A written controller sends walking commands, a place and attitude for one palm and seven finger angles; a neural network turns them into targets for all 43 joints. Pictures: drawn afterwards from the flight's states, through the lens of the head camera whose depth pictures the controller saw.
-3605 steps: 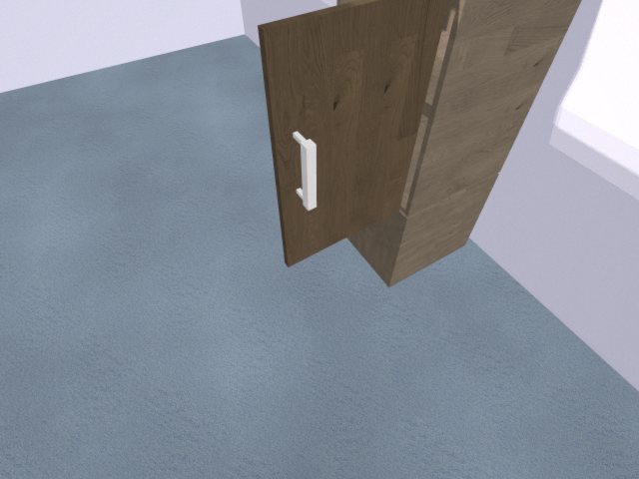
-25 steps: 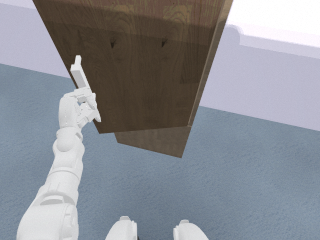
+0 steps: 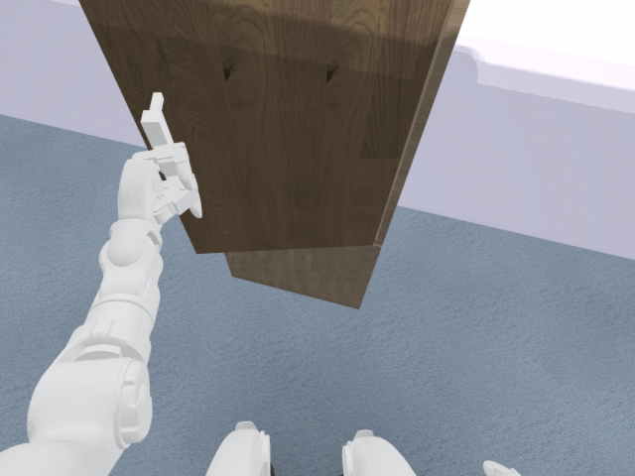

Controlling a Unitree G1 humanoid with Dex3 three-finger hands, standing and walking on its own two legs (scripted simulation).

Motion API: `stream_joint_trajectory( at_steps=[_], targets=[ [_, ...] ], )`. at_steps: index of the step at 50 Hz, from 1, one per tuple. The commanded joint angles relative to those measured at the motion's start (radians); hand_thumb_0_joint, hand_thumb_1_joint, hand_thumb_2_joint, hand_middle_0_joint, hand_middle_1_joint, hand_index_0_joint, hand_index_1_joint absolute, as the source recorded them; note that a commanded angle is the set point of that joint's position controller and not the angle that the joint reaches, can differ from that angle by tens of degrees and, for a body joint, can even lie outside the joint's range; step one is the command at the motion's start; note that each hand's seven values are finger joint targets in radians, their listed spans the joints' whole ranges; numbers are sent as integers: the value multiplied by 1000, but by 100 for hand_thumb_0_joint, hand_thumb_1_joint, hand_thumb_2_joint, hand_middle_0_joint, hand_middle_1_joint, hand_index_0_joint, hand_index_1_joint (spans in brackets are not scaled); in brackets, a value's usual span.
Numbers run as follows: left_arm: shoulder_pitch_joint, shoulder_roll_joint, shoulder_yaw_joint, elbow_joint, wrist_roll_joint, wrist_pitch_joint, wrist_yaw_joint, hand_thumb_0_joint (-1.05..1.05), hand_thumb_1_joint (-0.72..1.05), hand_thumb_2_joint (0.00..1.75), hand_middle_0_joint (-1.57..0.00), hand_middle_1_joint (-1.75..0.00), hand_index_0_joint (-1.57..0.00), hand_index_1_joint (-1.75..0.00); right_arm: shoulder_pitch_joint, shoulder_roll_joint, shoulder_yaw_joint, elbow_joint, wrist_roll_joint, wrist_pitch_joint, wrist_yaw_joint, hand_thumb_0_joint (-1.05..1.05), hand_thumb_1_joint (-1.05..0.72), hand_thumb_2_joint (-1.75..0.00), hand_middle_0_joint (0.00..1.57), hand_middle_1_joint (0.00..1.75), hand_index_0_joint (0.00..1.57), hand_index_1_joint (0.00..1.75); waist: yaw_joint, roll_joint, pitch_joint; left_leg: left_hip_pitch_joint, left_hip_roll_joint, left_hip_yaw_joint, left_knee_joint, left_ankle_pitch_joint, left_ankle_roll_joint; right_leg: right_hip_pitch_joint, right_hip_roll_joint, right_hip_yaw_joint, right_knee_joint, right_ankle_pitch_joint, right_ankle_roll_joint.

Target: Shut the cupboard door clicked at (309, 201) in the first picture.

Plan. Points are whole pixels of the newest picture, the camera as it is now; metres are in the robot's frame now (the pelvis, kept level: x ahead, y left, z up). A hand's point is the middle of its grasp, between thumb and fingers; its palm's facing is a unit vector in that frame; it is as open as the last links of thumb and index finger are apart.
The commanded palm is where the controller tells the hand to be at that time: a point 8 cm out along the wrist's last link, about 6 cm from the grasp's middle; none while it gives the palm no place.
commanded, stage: push the door shut along its arc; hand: left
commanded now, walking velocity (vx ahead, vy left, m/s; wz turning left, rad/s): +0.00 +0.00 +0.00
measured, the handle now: (172, 152) +0.53 +0.19 +0.06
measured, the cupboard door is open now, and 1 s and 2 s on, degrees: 19 1 0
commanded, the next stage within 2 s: pull the fist back off the door in 1.16 s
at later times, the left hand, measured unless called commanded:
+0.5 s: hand (205, 156) +0.52 +0.14 +0.07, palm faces -0.13 -0.99 -0.03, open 3.2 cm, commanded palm +0.52 +0.17 +0.07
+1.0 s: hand (233, 122) +0.58 +0.11 +0.08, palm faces -0.27 -0.96 -0.02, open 3.1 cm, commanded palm +0.59 +0.13 +0.07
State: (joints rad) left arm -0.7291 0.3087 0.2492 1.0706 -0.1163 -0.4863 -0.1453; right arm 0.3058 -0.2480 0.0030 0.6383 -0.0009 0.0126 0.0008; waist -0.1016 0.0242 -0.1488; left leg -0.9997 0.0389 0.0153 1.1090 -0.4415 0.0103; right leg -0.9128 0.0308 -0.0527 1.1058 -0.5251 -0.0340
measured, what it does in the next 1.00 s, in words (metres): stands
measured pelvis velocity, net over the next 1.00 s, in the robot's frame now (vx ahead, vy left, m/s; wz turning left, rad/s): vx -0.01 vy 0.02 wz -0.05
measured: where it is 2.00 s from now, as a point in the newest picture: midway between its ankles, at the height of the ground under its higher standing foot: outside the picture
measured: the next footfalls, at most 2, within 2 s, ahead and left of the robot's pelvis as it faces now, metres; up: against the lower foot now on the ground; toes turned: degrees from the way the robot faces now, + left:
none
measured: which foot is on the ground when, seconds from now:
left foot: down 0.00-1.00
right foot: down 0.00-1.00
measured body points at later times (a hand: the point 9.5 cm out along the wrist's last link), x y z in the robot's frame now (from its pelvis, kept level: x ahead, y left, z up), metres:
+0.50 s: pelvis -0.02 +0.01 -0.02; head +0.12 +0.03 +0.41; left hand +0.52 +0.20 +0.07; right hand -0.03 -0.26 -0.13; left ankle +0.05 +0.11 -0.65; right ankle +0.00 -0.10 -0.65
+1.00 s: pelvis -0.01 +0.02 -0.04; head +0.16 +0.04 +0.38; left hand +0.59 +0.16 +0.08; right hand -0.06 -0.24 -0.13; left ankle +0.05 +0.11 -0.65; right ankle +0.00 -0.10 -0.65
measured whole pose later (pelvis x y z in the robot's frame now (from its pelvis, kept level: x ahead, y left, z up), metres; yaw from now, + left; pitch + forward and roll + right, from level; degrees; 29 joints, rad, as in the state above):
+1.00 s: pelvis -0.01 +0.02 -0.04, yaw -3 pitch +29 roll -6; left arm -1.30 0.58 0.29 1.35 0.00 -0.29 -0.30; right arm 0.42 -0.27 0.05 0.66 -0.04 -0.04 0.03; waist -0.28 0.07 -0.13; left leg -1.33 0.06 -0.01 1.28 -0.48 0.04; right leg -1.21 0.05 -0.08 1.22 -0.53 -0.01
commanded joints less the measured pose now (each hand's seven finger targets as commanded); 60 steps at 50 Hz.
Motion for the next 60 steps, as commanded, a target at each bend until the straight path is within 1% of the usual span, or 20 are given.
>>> stream_joint_trajectory(
  at_steps=[1,9,11,14,15,16,20,21,27,30,32,34,36,41,43,47,49,51,56,60],
  targets=[
    [-555,178,-2,-197,-12,-63,-29,0,90,90,-130,-150,-130,-150,125,-163,-60,-54,6,-21,-13,0,-90,-90,20,30,20,30,-73,47,-402,367,-26,-68,-86,217,23,41,9,61,-167,302,19],
    [-698,155,-54,-114,-1,-38,-56,0,90,90,-130,-150,-130,-150,168,-181,-62,-22,1,-34,-10,0,-90,-90,20,30,20,30,-121,80,-405,385,-18,-102,-76,166,23,-72,15,43,-162,201,10],
    [-777,195,-36,-110,1,-36,-61,0,90,90,-130,-150,-130,-150,182,-192,-62,-7,-2,-41,-12,0,-90,-90,20,30,20,30,-140,92,-432,381,-15,-109,-61,158,27,-97,13,44,-153,188,11],
    [-797,245,-7,-79,11,-23,-71,0,90,90,-130,-150,-130,-150,199,-196,-57,-8,-7,-45,-11,0,-90,-90,20,30,20,30,-135,102,-438,350,-15,-109,-53,151,27,-91,15,46,-146,174,7],
    [-810,225,-24,-75,9,-21,-77,0,90,90,-130,-150,-130,-150,206,-196,-56,-10,-7,-49,-9,0,-90,-90,20,30,20,30,-146,113,-442,355,-17,-110,-47,161,31,-104,18,44,-142,179,6],
    [-822,270,9,-64,14,-20,-80,0,90,90,-130,-150,-130,-150,212,-204,-57,-4,-9,-50,-9,0,-90,-90,20,30,20,30,-143,115,-457,354,-11,-116,-44,159,27,-114,16,42,-135,173,5],
    [-866,322,33,-34,23,1,-94,0,90,90,-130,-150,-130,-150,235,-207,-49,-6,-11,-52,-5,0,-90,-90,20,30,20,30,-157,119,-452,304,-12,-110,-25,150,35,-107,23,48,-131,164,4],
    [-866,341,43,-29,30,4,-100,0,90,90,-130,-150,-130,-150,236,-210,-49,-9,-9,-51,-3,0,-90,-90,20,30,20,30,-149,136,-465,312,-8,-114,-25,159,31,-117,23,45,-124,164,3],
    [-947,321,7,-9,40,38,-123,0,90,90,-130,-150,-130,-150,266,-214,-48,4,-13,-51,3,0,-90,-90,20,30,20,30,-186,168,-464,346,1,-132,-8,182,29,-187,30,29,-113,168,0],
    [-988,365,31,4,48,54,-127,0,90,90,-130,-150,-130,-150,283,-218,-43,6,-16,-54,1,0,-90,-90,20,30,20,30,-196,167,-476,316,0,-130,8,183,35,-186,32,32,-105,167,-1],
    [-1012,333,-2,27,56,67,-135,0,90,90,-130,-150,-130,-150,287,-217,-42,13,-15,-56,4,0,-90,-90,20,30,20,30,-210,178,-466,324,2,-137,15,180,33,-224,33,27,-104,160,-1],
    [-1037,359,7,34,62,76,-141,0,90,90,-130,-150,-130,-150,296,-222,-40,17,-17,-58,4,0,-90,-90,20,30,20,30,-212,199,-468,326,4,-143,20,183,30,-242,34,23,-96,157,-4],
    [-1086,336,-14,15,65,77,-147,0,90,90,-130,-150,-130,-150,302,-225,-43,19,-19,-63,4,0,-90,-90,20,30,20,30,-230,217,-496,365,9,-155,28,210,31,-282,33,19,-85,169,-4],
    [-1099,406,40,34,72,109,-161,0,90,90,-130,-150,-130,-150,327,-230,-38,20,-25,-62,7,0,-90,-90,20,30,20,30,-220,247,-544,393,14,-166,46,300,25,-286,38,5,-58,211,-10],
    [-1113,387,26,39,79,125,-161,0,90,90,-130,-150,-130,-150,332,-225,-37,16,-27,-61,9,0,-90,-90,20,30,20,30,-227,245,-532,373,12,-158,55,300,28,-288,40,7,-60,217,-7],
    [-1124,433,51,50,101,136,-153,0,90,90,-130,-150,-130,-150,341,-226,-33,10,-32,-58,13,0,-90,-90,20,30,20,30,-227,256,-545,357,11,-158,67,319,28,-282,43,4,-49,227,-8],
    [-1131,463,66,80,109,149,-154,0,90,90,-130,-150,-130,-150,347,-229,-29,8,-32,-55,12,0,-90,-90,20,30,20,30,-238,226,-522,315,11,-150,75,298,33,-272,46,4,-50,225,-5],
    [-1159,476,67,81,116,150,-160,0,90,90,-130,-150,-130,-150,352,-232,-28,4,-33,-57,11,0,-90,-90,20,30,20,30,-246,239,-527,310,14,-152,82,302,33,-291,46,4,-40,223,-4],
    [-1144,556,113,91,129,168,-186,0,90,90,-130,-150,-130,-150,370,-231,-23,-6,-38,-53,8,0,-90,-90,20,30,20,30,-238,221,-578,253,8,-128,113,361,42,-215,51,11,-24,299,0],
    [-1171,530,87,103,128,193,-213,0,90,90,-130,-150,-130,-150,380,-226,-24,3,-36,-52,4,0,-90,-90,20,30,20,30,-258,221,-558,242,8,-125,123,361,46,-229,56,10,-27,313,0]
  ],
)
